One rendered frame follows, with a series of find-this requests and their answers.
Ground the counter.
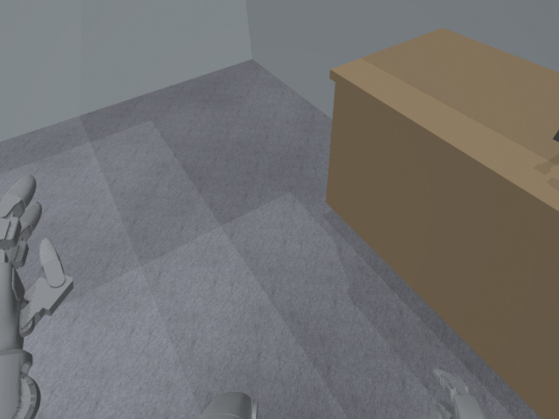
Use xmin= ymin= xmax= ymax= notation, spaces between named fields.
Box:
xmin=326 ymin=28 xmax=559 ymax=419

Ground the robot left thigh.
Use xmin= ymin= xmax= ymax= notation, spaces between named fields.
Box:
xmin=198 ymin=392 xmax=259 ymax=419

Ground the left robot hand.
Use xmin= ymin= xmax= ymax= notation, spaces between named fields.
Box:
xmin=0 ymin=175 xmax=73 ymax=352

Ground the robot left forearm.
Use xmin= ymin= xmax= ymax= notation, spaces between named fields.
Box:
xmin=0 ymin=349 xmax=41 ymax=419

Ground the right robot hand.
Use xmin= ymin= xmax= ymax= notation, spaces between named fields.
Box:
xmin=424 ymin=368 xmax=487 ymax=419

